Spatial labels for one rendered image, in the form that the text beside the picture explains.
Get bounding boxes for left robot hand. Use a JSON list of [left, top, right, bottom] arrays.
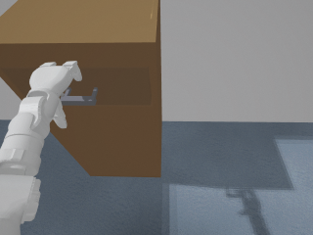
[[29, 61, 82, 128]]

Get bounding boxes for robot left forearm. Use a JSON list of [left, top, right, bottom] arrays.
[[0, 87, 60, 176]]

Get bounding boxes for cabinet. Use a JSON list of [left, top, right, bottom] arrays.
[[0, 0, 162, 178]]

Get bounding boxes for handle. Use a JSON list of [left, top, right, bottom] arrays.
[[60, 87, 99, 106]]

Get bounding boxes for drawer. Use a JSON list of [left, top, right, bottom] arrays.
[[1, 67, 152, 106]]

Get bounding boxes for robot left upper arm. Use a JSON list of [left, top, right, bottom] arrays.
[[0, 174, 41, 235]]

